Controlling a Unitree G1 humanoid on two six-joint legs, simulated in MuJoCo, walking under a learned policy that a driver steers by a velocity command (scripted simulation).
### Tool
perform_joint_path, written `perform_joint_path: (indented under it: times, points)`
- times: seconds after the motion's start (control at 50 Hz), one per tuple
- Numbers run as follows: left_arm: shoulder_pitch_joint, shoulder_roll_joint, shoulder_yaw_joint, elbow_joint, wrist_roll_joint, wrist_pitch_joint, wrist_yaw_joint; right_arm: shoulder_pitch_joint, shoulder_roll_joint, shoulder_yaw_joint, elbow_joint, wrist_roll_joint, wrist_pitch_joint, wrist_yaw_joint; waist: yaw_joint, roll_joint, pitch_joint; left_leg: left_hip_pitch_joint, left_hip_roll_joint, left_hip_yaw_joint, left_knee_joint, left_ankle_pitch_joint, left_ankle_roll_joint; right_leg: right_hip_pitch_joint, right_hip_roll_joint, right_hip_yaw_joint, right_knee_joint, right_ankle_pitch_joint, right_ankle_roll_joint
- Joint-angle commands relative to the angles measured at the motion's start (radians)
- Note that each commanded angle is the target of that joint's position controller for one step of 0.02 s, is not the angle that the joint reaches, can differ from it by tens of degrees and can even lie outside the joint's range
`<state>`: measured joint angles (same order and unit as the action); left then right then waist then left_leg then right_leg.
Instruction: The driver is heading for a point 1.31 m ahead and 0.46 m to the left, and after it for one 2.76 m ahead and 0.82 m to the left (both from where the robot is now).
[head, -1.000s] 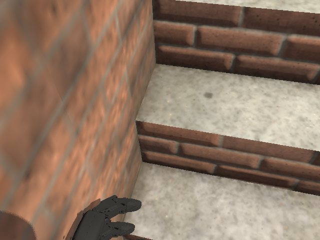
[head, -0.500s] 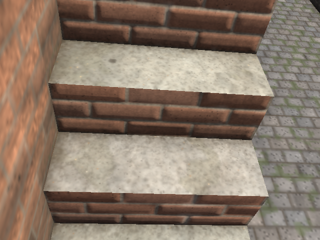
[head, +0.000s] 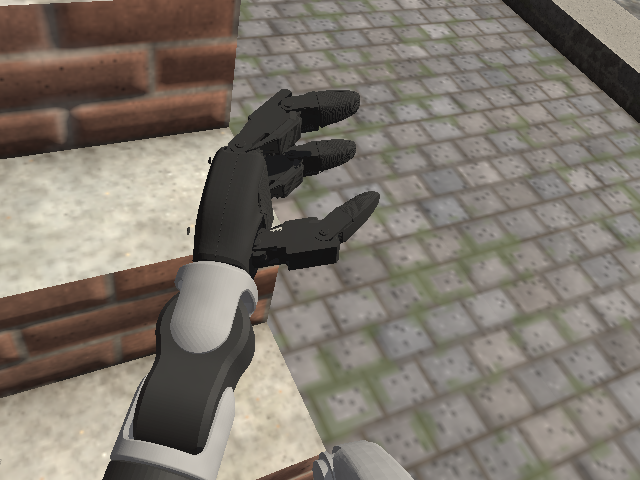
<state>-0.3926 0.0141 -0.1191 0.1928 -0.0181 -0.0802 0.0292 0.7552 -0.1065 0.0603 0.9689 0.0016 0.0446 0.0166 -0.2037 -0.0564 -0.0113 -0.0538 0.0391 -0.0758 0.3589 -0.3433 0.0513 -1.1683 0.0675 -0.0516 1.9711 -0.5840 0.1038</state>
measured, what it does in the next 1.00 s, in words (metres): walks backwards, turning left: right foot 0.17 m higher, then right foot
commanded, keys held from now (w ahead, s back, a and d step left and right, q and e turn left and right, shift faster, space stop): w+q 0.92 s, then w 0.08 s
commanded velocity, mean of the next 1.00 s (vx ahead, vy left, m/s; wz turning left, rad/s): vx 0.10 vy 0.02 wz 0.50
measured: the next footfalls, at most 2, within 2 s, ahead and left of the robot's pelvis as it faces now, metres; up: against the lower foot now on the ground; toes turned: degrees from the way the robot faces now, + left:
right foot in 0.02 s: +0.08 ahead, -0.14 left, +0.17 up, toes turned -10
right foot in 0.28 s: -0.23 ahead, -0.23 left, +0.00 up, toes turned +4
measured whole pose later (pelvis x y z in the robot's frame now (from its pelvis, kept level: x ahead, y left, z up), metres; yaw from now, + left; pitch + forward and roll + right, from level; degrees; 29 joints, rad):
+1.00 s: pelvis -0.34 -0.07 +0.00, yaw +32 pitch +3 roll -3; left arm 0.17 0.33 0.09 0.72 0.02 -0.08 0.00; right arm 0.31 -0.25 -0.01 0.61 -0.01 -0.01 -0.03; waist 0.01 -0.03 -0.02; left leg -0.20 -0.01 -0.09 0.39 -0.24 0.06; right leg -0.61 -0.04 -0.03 0.98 -0.15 0.03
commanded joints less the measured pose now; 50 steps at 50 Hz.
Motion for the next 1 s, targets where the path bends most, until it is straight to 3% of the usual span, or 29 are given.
perform_joint_path:
  times: [0.02, 0.04, 0.06, 0.08, 0.1, 0.12, 0.14, 0.16, 0.18, 0.22, 0.26, 0.28, 0.3, 0.32, 0.34, 0.36, 0.4, 0.46, 0.52, 0.6, 0.7, 0.76, 0.78, 0.8, 0.82, 0.84, 0.88, 0.92, 1.0]
  points:
    - [-0.21, 0.075, 0.076, -0.103, 0.023, 0.004, -0.003, 0.154, -0.124, -0.095, 0.023, -0.007, 0.065, -0.111, 0.032, 0.695, -0.12, 0.273, 0.06, -0.198, 0.149, 1.642, 0.07, 0.185, -0.092, 0.076, -0.652, -0.027, 0.051]
    - [-0.109, 0.168, 0.111, -0.093, -0.084, 0.087, 0.019, -0.105, -0.267, -0.181, -0.135, 0.029, 0.046, -0.137, 0.081, 0.831, -0.109, -0.055, 0.21, -0.727, 0.093, 0.798, 0.16, 0.448, -0.29, 0.426, -1.141, 0.235, -0.018]
    - [-0.026, 0.248, 0.16, -0.031, -0.092, 0.115, 0.009, -0.093, -0.165, -0.154, -0.14, 0.043, 0.04, -0.108, 0.056, 0.427, -0.244, -0.183, 0.123, -0.625, 0.137, 0.586, 0.205, 0.881, -0.164, 0.277, -1.182, 0.577, 0.047]
    - [-0.367, 0.163, 0.137, -0.047, -0.056, 0.139, -0.027, 0.327, -0.075, -0.113, -0.013, 0.021, 0.04, -0.071, -0.215, 0.111, -0.229, -0.649, 0.017, -0.53, 0.146, 0.012, 0.136, 1.272, -0.085, 0.187, -1.084, 0.619, 0.062]
    - [-0.498, 0.117, 0.15, -0.067, -0.028, 0.128, -0.065, 0.52, -0.088, -0.106, 0.078, 0.002, 0.001, -0.033, -0.322, -0.078, -0.364, -0.653, 0.029, -0.28, 0.223, -0.303, 0.121, 1.387, -0.193, 0.257, -1.029, 0.566, 0.016]
    - [-0.389, -0.004, 0.15, -0.062, -0.036, 0.131, -0.057, 0.499, -0.237, -0.149, 0.128, 0.004, -0.03, -0.017, -0.227, 0.297, -0.402, -0.463, 0.133, -0.364, 0.033, -0.283, 0.18, 1.256, -0.086, 0.135, -0.763, 0.41, 0.073]
    - [-0.209, 0.038, 0.166, 0.017, -0.057, 0.141, -0.054, 0.187, -0.254, -0.164, 0.017, 0.03, -0.024, -0.038, -0.107, 0.521, -0.165, -0.485, 0.142, -0.517, -0.243, -0.228, 0.233, 1.135, 0.057, 0.051, -0.642, 0.268, 0.092]
    - [0.002, 0.135, 0.204, 0.098, -0.055, 0.146, -0.035, -0.281, -0.192, -0.14, -0.183, 0.027, -0.037, -0.075, 0.12, 0.526, 0.001, -0.607, 0.054, -0.636, -0.304, -0.259, 0.171, 1.129, 0.06, 0.158, -0.682, 0.257, 0.069]
    - [0.057, 0.173, 0.207, 0.152, -0.05, 0.132, -0.021, -0.438, -0.176, -0.139, -0.266, 0.051, -0.032, -0.082, 0.177, 0.391, 0.044, -0.524, -0.04, -0.554, -0.238, -0.125, 0.107, 1.085, 0.067, 0.11, -1.047, 0.221, 0.026]
    - [0.006, 0.173, 0.222, 0.175, -0.024, 0.102, 0.015, -0.321, -0.206, -0.174, -0.253, 0.071, -0.027, -0.08, 0.144, 0.172, 0.05, -0.128, -0.058, -0.568, -0.002, 0.432, 0.092, 0.916, 0.161, 0.054, -1.562, 0.154, 0.035]
    - [0.222, 0.199, 0.241, 0.309, -0.079, 0.131, 0.046, -0.254, -0.181, -0.191, -0.238, 0.053, -0.023, -0.08, 0.154, 0.148, -0.016, -0.176, -0.126, -0.514, 0.197, 0.298, 0.043, 1.136, 0.012, 0.112, -1.797, 0.394, 0.03]
    - [0.241, 0.197, 0.222, 0.345, -0.079, 0.157, 0.052, -0.122, -0.096, -0.176, -0.213, 0.056, -0.027, -0.063, 0.09, -0.044, -0.054, -0.418, -0.227, -0.369, 0.413, -0.138, 0.003, 1.322, -0.147, 0.18, -1.718, 0.803, 0.001]
    - [0.263, 0.188, 0.188, 0.346, -0.047, 0.177, 0.056, -0.041, -0.035, -0.154, -0.224, 0.016, -0.043, -0.05, 0.06, -0.148, -0.115, -0.742, -0.284, -0.23, 0.759, -0.485, -0.026, 1.436, -0.366, 0.181, -1.412, 1.466, -0.081]
    - [0.316, 0.185, 0.201, 0.386, 0.005, 0.177, 0.042, -0.063, -0.056, -0.163, -0.244, 0.03, -0.045, -0.068, 0.112, -0.185, -0.205, -0.784, -0.175, -0.136, 0.928, -0.541, -0.094, 1.29, -0.609, 0.169, -1.469, 1.589, -0.255]
    - [0.297, 0.26, 0.222, 0.391, 0.03, 0.132, 0.005, -0.182, -0.074, -0.154, -0.304, 0.025, -0.021, -0.104, 0.132, -0.317, -0.141, -0.796, -0.032, -0.016, 1.131, -0.448, -0.171, 1.109, -0.705, 0.345, -1.67, 1.193, -0.392]
    - [0.165, 0.161, 0.199, 0.364, 0.031, 0.114, -0.019, -0.148, -0.104, -0.162, -0.258, 0.003, 0.014, -0.111, 0.085, -0.151, -0.023, -0.701, -0.023, -0.04, 1.288, -0.316, -0.18, 0.965, -0.491, 0.204, -1.678, 0.902, -0.327]
    - [0.032, 0.164, 0.172, 0.338, 0.029, 0.088, -0.027, -0.197, -0.158, -0.173, -0.247, 0.005, 0.051, -0.119, 0.05, -0.01, 0.099, -0.626, -0.076, -0.055, 1.226, -0.077, -0.153, 0.837, -0.282, 0.007, -1.648, 0.814, -0.234]
    - [0.25, 0.231, 0.177, 0.406, 0.043, 0.066, -0.004, -0.349, -0.191, -0.173, -0.358, -0.022, 0.014, -0.111, 0.123, -0.008, 0.078, -0.658, -0.048, -0.014, 1.086, 0.124, -0.167, 0.929, -0.302, 0.034, -1.647, 0.826, -0.289]
    - [0.353, 0.277, 0.185, 0.414, 0.022, 0.071, 0.007, -0.439, -0.194, -0.158, -0.427, -0.017, 0.016, -0.086, 0.162, -0.092, 0.029, -0.68, 0.004, -0.019, 0.875, 0.078, -0.174, 1.069, -0.356, 0.116, -1.701, 0.629, -0.333]
    - [0.407, 0.369, 0.215, 0.414, 0.009, 0.067, 0.001, -0.544, -0.221, -0.143, -0.489, -0.014, 0.025, -0.045, 0.192, -0.072, 0.05, -0.597, 0.058, 0.018, 0.678, -0.026, -0.145, 1.043, -0.414, 0.151, -1.766, 0.384, -0.355]
    - [0.461, 0.466, 0.245, 0.44, 0.009, 0.05, -0.008, -0.627, -0.222, -0.128, -0.536, -0.006, 0.006, -0.025, 0.222, -0.065, 0.006, -0.406, 0.047, 0.104, 0.416, -0.157, -0.091, 1.036, -0.407, 0.05, -1.698, 0.532, -0.334]
    - [0.503, 0.465, 0.242, 0.476, -0.008, 0.065, -0.002, -0.559, -0.257, -0.142, -0.506, 0.002, 0.015, -0.02, 0.188, -0.066, -0.102, -0.174, -0.019, 0.155, 0.131, 0.037, -0.024, 1.016, -0.382, -0.06, -1.534, 0.665, -0.244]
    - [0.535, 0.42, 0.226, 0.49, 0.002, 0.063, -0.008, -0.483, -0.31, -0.156, -0.479, -0.005, 0.027, -0.031, 0.163, -0.01, -0.127, 0.017, -0.01, 0.101, 0.045, 0.137, 0.021, 0.88, -0.334, -0.132, -1.422, 0.57, -0.166]
    - [0.491, 0.35, 0.201, 0.452, 0.054, 0.067, -0.018, -0.414, -0.394, -0.176, -0.475, -0.001, 0.027, -0.046, 0.144, 0.229, -0.114, 0.235, 0.186, -0.174, 0.062, 0.567, 0.105, 0.535, -0.221, -0.216, -1.097, 0.119, -0.067]
    - [0.436, 0.32, 0.195, 0.403, 0.026, 0.033, -0.019, -0.249, -0.471, -0.194, -0.401, 0.012, 0.003, -0.03, 0.066, 0.411, -0.238, 0.226, 0.295, -0.475, -0.083, -0.576, 0.326, 0.326, -0.128, -0.079, -0.852, -0.081, -0.055]
    - [0.292, 0.391, 0.216, 0.344, -0.013, 0.012, -0.02, -0.37, -0.437, -0.183, -0.457, 0.011, -0.023, -0.017, 0.053, 0.355, -0.061, 0.105, 0.304, -0.552, -0.223, -0.71, 0.32, 0.179, -0.147, 0.041, -0.773, 0.014, -0.07]
    - [0.399, 0.454, 0.244, 0.401, 0.014, -0.006, -0.023, -0.579, -0.383, -0.158, -0.492, -0.006, -0.049, -0.037, 0.191, 0.235, -0.028, -0.052, 0.224, -0.377, -0.188, -0.431, 0.21, 0.32, -0.154, 0.051, -0.834, 0.212, -0.089]
    - [0.465, 0.412, 0.236, 0.438, 0.054, -0.023, -0.023, -0.604, -0.328, -0.135, -0.486, -0.015, -0.062, -0.046, 0.22, 0.192, -0.038, -0.096, 0.15, -0.263, -0.167, -0.206, 0.175, 0.412, -0.123, 0.028, -0.852, 0.376, -0.073]
    - [0.411, 0.334, 0.192, 0.436, 0.037, -0.035, -0.025, -0.531, -0.306, -0.123, -0.438, -0.018, -0.09, -0.063, 0.195, 0.151, -0.001, -0.12, 0.129, -0.202, -0.169, 0.018, 0.168, 0.5, -0.092, 0.036, -1.138, 0.52, -0.073]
